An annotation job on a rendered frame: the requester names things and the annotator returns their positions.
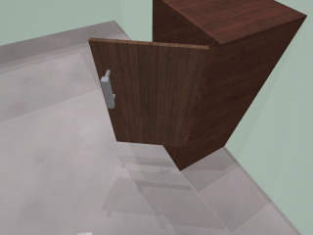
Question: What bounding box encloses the handle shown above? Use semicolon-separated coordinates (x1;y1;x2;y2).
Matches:
100;70;115;109

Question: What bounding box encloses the cupboard door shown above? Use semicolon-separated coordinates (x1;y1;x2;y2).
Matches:
88;37;209;147

